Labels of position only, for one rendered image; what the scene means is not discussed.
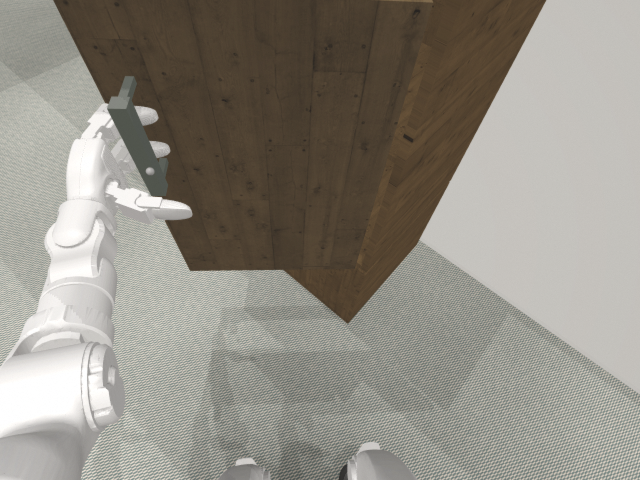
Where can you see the robot left hand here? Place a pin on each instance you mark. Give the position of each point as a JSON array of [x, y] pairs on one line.
[[92, 166]]

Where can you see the right robot thigh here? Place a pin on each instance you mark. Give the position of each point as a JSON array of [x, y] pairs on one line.
[[378, 465]]

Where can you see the left robot upper arm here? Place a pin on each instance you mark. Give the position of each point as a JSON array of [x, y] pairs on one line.
[[53, 405]]

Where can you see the cupboard door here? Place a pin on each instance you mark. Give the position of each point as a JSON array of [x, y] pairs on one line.
[[279, 115]]

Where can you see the handle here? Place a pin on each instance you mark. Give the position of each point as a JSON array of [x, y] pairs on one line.
[[127, 122]]

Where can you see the left robot shin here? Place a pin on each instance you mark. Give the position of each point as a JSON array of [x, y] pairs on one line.
[[243, 461]]

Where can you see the left robot forearm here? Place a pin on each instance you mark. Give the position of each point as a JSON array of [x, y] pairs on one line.
[[78, 297]]

